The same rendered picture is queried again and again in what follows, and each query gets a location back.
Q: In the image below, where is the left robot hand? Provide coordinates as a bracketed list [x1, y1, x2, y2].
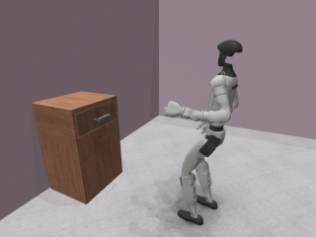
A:
[164, 101, 182, 118]

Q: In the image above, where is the drawer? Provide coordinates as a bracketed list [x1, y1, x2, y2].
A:
[74, 100, 117, 137]

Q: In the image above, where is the right robot thigh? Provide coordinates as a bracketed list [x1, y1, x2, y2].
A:
[196, 136, 209, 173]

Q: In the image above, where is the robot left forearm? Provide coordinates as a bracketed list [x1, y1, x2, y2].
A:
[180, 107, 229, 124]

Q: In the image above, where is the left robot upper arm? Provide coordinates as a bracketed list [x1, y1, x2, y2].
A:
[210, 75, 231, 123]

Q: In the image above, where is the humanoid robot torso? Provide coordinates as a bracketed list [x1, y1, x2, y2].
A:
[205, 71, 238, 147]

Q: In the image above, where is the right robot hand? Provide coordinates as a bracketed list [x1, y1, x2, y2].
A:
[197, 121, 210, 134]

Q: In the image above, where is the right robot upper arm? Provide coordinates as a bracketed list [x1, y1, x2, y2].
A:
[231, 87, 239, 110]

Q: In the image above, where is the cabinet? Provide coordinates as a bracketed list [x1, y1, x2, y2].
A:
[32, 91, 122, 204]

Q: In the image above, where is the handle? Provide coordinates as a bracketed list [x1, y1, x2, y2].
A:
[93, 114, 112, 122]

